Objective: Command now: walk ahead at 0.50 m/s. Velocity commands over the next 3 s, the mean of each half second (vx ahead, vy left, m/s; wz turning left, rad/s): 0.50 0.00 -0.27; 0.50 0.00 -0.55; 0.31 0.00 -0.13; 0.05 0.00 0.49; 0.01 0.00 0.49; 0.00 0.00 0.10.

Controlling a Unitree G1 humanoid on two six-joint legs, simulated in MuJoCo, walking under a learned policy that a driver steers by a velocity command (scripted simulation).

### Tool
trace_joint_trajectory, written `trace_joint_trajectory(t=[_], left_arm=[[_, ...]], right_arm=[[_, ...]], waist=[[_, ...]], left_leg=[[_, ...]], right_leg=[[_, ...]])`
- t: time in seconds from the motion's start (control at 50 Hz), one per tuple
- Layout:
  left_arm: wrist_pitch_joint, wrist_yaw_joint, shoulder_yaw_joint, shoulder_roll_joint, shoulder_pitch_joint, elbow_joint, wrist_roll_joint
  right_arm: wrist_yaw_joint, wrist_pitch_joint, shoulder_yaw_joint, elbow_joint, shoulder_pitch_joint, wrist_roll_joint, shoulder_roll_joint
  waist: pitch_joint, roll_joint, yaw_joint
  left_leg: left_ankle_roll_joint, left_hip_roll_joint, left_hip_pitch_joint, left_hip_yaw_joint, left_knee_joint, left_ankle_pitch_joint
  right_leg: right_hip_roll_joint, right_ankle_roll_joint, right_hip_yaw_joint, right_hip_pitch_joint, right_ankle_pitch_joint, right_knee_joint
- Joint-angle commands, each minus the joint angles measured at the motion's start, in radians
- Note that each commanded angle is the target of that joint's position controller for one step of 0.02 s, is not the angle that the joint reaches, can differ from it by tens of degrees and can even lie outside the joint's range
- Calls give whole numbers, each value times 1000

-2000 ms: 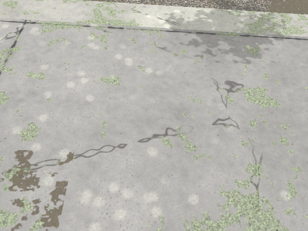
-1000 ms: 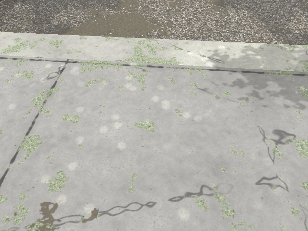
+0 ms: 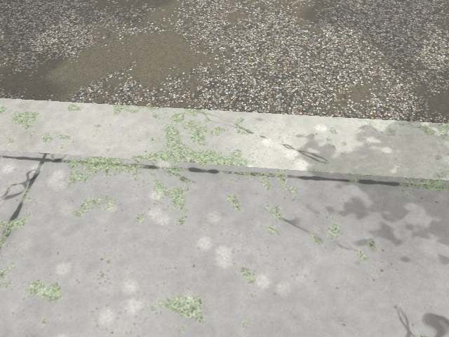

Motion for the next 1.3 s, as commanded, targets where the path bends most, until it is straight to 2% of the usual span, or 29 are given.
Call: trace_joint_trajectory(t=[0.02,0.08,0.12,0.2,0.28,0.34,0.38,0.4,0.42,0.44,0.46,0.48,0.52,0.62,0.74,0.82,0.88,0.92,0.94,0.96,0.98,1.0,1.02,1.04,1.06,1.1,1.14,1.2,1.3], left_arm=[[-26,4,5,50,105,14,-5],[-39,6,12,89,167,44,-9],[-36,6,7,82,207,56,-13],[-29,9,6,94,272,69,-12],[-19,16,11,108,323,77,-4],[-11,24,25,136,282,62,4],[-12,17,29,137,245,49,-4],[-16,13,18,92,236,10,-16],[-10,16,0,-17,349,-21,-52],[5,22,24,93,321,-1,-24],[9,15,33,103,250,-9,-14],[11,6,31,77,207,-18,-11],[34,-11,34,58,194,-24,10],[70,-36,29,38,76,-84,16],[67,-60,6,29,-143,-173,13],[66,-67,3,46,-231,-218,19],[65,-58,14,69,-179,-215,26],[50,-41,39,105,43,-152,28],[43,-25,68,184,205,-108,41],[45,-12,93,310,184,-127,30],[62,-4,90,297,237,-140,6],[66,4,80,264,177,-124,1],[60,5,66,208,121,-128,-8],[51,7,58,179,72,-136,-14],[42,9,50,158,53,-136,-26],[21,5,45,154,73,-135,-32],[10,3,46,171,108,-125,-27],[7,8,29,142,163,-101,-22],[8,24,10,131,198,-71,-11]], right_arm=[[15,17,-11,-38,57,-21,-32],[24,33,-11,-75,-35,-22,-30],[26,34,-10,-118,-145,-22,-38],[27,29,4,-175,-303,-8,-25],[21,20,6,-222,-402,0,-44],[15,2,-4,-232,-353,6,-79],[-2,-21,-28,-166,-118,-5,-126],[-17,-33,-49,-149,54,-32,-205],[-16,-23,-71,-157,77,-43,-299],[-15,-4,-59,-173,10,-24,-215],[-13,-3,-35,-188,-76,-16,-131],[-10,-9,-25,-189,-119,-14,-92],[-17,-21,-17,-169,-112,-7,-61],[-15,-53,-24,-133,-28,6,-79],[-15,-49,-28,-114,28,0,-103],[-24,-32,-37,-93,92,-2,-134],[-30,-8,-47,-85,102,-4,-172],[-27,15,-52,-92,92,1,-196],[-24,17,-45,-120,85,0,-176],[1,8,-19,-203,108,6,-48],[8,-5,-37,-236,-41,-2,-142],[13,-17,-34,-259,-104,11,-132],[11,-26,-29,-245,-81,11,-125],[7,-18,-31,-233,-66,-3,-123],[6,2,-30,-228,-31,-22,-114],[13,35,-30,-232,-22,-32,-102],[18,49,-26,-246,-57,-28,-89],[15,52,-15,-259,-117,-22,-76],[16,40,5,-267,-195,-1,-63]], waist=[[-33,-76,-7],[-5,-74,-10],[24,-73,11],[33,-83,53],[26,-97,85],[5,-110,42],[-114,-53,-59],[-259,45,-115],[-378,268,-59],[-320,132,-44],[-170,44,-18],[-98,25,-2],[-51,75,32],[-31,55,43],[21,51,6],[38,50,-19],[-8,78,12],[-138,52,107],[-244,-35,173],[-309,-278,95],[-326,-112,162],[-178,-77,128],[-104,-25,79],[-70,-7,38],[-73,-20,3],[-81,-22,-13],[-57,-25,-12],[-36,-50,8],[-53,-89,61]], left_leg=[[-14,71,-159,-35,-9,56],[-41,92,-235,-5,-92,130],[-64,104,-288,17,-198,202],[-92,70,-257,46,-438,306],[-89,44,-248,40,-541,294],[-62,22,-127,22,-620,195],[-21,2,203,25,-726,195],[28,211,454,-181,-748,72],[137,472,689,-595,-842,13],[142,441,589,-651,-892,-110],[113,392,447,-488,-909,-115],[90,344,335,-354,-940,-4],[49,277,231,-184,-972,142],[62,271,238,-15,-1013,323],[51,247,263,148,-1023,411],[41,281,381,204,-976,521],[24,287,453,259,-791,918],[4,272,399,288,-443,961],[-32,246,186,291,-150,669],[-99,49,-294,232,200,-232],[-101,14,-411,18,271,-203],[-87,71,-465,-6,237,-82],[-82,105,-401,-9,135,-4],[-87,124,-330,-16,70,13],[-99,132,-266,-22,38,16],[-119,127,-230,-14,-10,16],[-132,120,-260,6,-77,74],[-129,111,-273,32,-206,183],[-70,54,-191,75,-431,345]], right_leg=[[-272,-121,301,127,158,-286],[-253,-127,236,129,214,-323],[-231,-128,229,138,241,-338],[-205,-117,221,170,308,-317],[-228,-123,266,270,372,-251],[-244,-97,301,287,452,-161],[-172,-60,253,209,519,108],[-103,-38,202,46,274,384],[48,-3,104,-284,-358,683],[-16,-17,164,-361,-343,787],[-62,-19,175,-374,-242,787],[-95,-12,172,-349,-175,751],[-127,8,161,-298,-131,706],[-149,35,136,-389,-3,665],[-137,40,58,-367,167,342],[-112,-4,-5,-335,88,216],[-29,-58,-59,-213,-62,166],[48,-109,-62,56,-67,66],[-66,-159,127,318,-149,11],[-370,-307,664,627,-156,-59],[-392,-314,823,612,-134,-184],[-368,-285,647,509,-40,-190],[-322,-246,544,368,99,-198],[-267,-215,461,270,209,-206],[-228,-203,403,210,280,-216],[-194,-204,365,162,355,-227],[-181,-196,329,142,434,-243],[-159,-129,236,164,739,-213],[-149,-34,137,251,835,-185]])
